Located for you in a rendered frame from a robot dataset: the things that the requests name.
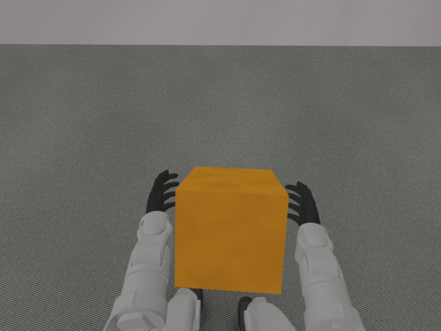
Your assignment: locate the left robot foot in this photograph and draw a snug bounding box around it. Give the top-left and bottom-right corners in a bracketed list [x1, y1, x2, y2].
[189, 288, 203, 331]

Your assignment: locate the right robot hand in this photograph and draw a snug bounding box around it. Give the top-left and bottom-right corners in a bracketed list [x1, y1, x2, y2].
[285, 181, 320, 226]

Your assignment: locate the carton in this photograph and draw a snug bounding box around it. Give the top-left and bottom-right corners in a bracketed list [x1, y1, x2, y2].
[174, 166, 289, 294]

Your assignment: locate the robot right shin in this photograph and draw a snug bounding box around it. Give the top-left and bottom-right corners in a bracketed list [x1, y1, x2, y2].
[248, 297, 267, 307]

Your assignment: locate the robot left forearm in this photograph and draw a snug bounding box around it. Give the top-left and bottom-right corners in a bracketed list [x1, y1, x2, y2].
[103, 211, 174, 331]

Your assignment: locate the robot right forearm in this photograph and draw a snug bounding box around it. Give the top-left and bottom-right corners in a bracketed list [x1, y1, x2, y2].
[294, 223, 366, 331]

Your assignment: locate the left robot hand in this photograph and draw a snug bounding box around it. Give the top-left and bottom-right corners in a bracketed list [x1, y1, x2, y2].
[146, 170, 179, 214]

